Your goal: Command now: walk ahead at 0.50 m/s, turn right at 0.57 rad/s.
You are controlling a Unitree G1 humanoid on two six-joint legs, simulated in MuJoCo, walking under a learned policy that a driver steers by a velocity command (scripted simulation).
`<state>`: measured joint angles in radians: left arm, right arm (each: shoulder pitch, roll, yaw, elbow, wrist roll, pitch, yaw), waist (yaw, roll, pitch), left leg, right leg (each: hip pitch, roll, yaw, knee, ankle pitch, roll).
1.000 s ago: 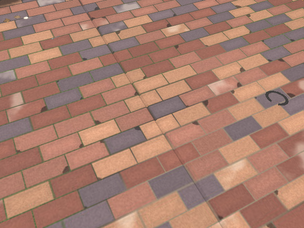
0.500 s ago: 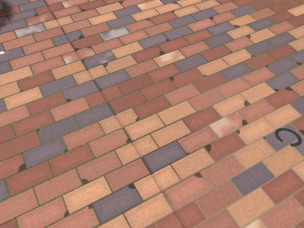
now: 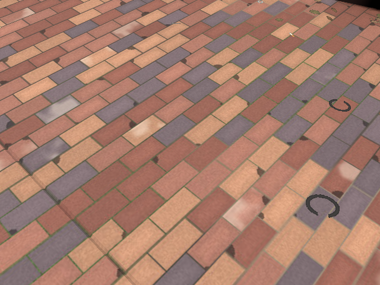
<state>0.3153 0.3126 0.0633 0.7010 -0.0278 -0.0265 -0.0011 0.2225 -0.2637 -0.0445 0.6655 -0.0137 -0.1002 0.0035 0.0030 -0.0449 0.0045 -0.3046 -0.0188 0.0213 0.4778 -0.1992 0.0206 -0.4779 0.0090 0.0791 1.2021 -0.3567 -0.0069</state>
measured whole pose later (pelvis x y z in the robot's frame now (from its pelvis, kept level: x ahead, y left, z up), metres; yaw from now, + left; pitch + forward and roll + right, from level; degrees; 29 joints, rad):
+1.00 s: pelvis +0.55 -0.07 -0.02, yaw -1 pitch +2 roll -1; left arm 0.29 0.29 0.06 0.80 -0.01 -0.06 0.01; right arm 0.14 -0.29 -0.06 0.66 0.02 -0.06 0.05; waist 0.02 0.01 0.05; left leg -0.51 -0.05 0.04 0.64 -0.18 0.10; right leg -0.17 -0.01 -0.05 1.05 -0.50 0.01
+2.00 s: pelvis +1.06 +0.03 -0.02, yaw +35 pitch +2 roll -1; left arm 0.30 0.32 0.06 0.83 -0.02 -0.07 0.00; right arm 0.11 -0.30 -0.07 0.58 0.02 -0.03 0.04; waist 0.05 0.00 0.07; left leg -0.50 -0.04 0.03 0.65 -0.19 0.10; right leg -0.17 -0.06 -0.06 1.04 -0.51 0.03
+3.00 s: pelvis +1.56 +0.34 -0.01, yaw +19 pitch +2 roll +1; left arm 0.38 0.31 0.06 0.75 -0.03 -0.02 0.02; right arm 0.07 -0.27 -0.04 0.64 -0.01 -0.12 0.01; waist 0.07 -0.03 0.00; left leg -0.43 -0.05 -0.03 0.52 -0.13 0.01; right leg -0.20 0.10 0.22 0.85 -0.52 -0.05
